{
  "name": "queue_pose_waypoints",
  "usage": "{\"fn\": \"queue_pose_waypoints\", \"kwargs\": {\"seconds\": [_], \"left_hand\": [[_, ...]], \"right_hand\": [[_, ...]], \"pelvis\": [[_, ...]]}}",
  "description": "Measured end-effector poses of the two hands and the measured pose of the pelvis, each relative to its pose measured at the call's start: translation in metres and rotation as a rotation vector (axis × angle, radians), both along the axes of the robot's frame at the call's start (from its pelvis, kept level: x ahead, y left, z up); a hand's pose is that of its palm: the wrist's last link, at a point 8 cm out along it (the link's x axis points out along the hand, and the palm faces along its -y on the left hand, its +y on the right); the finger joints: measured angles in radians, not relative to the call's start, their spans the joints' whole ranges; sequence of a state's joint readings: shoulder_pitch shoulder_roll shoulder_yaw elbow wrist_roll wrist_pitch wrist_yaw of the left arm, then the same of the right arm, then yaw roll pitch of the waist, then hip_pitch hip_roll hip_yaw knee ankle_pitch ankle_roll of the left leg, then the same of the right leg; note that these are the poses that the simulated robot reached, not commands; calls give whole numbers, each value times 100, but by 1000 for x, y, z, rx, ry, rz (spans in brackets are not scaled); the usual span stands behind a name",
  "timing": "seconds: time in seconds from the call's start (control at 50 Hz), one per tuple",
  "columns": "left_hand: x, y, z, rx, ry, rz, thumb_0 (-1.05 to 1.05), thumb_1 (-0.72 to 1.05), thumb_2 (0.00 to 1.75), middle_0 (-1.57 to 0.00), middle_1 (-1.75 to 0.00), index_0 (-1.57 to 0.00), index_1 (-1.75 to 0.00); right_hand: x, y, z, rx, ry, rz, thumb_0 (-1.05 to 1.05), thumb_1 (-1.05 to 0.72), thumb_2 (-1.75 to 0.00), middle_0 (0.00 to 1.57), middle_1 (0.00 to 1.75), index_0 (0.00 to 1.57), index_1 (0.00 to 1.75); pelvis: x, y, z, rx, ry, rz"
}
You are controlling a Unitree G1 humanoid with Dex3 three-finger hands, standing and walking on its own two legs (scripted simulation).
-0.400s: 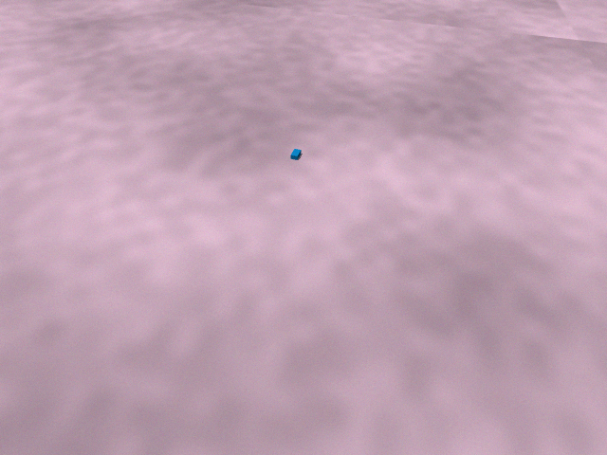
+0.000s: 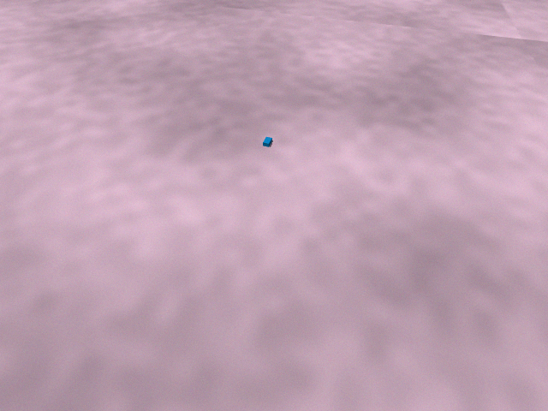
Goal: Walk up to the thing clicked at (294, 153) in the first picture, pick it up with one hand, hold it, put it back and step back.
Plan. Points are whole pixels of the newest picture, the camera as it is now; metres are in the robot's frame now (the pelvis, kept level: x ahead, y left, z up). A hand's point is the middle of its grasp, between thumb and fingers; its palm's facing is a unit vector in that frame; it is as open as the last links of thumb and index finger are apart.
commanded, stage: stand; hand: left
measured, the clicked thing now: (267, 141) +1.72 +0.03 -0.77
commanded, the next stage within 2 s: walk up in 0.72 s
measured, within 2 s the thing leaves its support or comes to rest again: neither
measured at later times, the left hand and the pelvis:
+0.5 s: hand out of the picture +0.07 +0.25 -0.16, palm faces -0.03 -0.94 -0.34, open 7.4 cm; pelvis +0.00 +0.00 +0.00, yaw +0 degrees
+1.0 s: hand out of the picture +0.08 +0.32 -0.15, palm faces +0.29 -0.90 -0.33, open 7.4 cm; pelvis +0.05 +0.01 -0.01, yaw +15 degrees
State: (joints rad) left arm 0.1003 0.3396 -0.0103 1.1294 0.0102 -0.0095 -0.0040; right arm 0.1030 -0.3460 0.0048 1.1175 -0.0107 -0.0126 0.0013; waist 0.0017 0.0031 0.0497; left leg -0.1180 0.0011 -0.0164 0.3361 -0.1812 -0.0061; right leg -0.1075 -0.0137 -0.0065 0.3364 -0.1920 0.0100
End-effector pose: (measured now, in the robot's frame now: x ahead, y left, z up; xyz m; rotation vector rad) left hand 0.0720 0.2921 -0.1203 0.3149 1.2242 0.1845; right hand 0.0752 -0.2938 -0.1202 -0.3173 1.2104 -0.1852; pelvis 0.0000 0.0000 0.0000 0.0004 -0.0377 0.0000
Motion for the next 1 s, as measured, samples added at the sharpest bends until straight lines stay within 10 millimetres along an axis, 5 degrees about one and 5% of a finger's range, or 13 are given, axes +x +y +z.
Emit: {"fn": "queue_pose_waypoints", "kwargs": {"seconds": [0.6,0.82,0.9,1.0], "left_hand": [[-8,3,0,3,24,10,0,90,90,-20,-30,-21,-30],[6,19,5,-15,-103,72,0,90,90,-20,-30,-21,-30],[4,41,10,11,-203,165,0,90,90,-20,-30,-21,-30],[-11,71,8,25,-193,272,0,90,90,-20,-30,-21,-30]], "right_hand": [[-3,1,-1,0,22,1,1,-90,-90,20,30,20,30],[1,-14,3,-18,45,70,1,-90,-90,20,30,20,30],[29,-27,13,-89,101,156,1,-90,-90,21,30,20,30],[109,-22,40,-154,26,270,1,-90,-90,20,30,20,30]], "pelvis": [[2,1,1,1,5,4],[9,-4,-6,-4,26,91],[23,-4,-10,-1,29,189],[55,12,-10,4,9,256]]}}
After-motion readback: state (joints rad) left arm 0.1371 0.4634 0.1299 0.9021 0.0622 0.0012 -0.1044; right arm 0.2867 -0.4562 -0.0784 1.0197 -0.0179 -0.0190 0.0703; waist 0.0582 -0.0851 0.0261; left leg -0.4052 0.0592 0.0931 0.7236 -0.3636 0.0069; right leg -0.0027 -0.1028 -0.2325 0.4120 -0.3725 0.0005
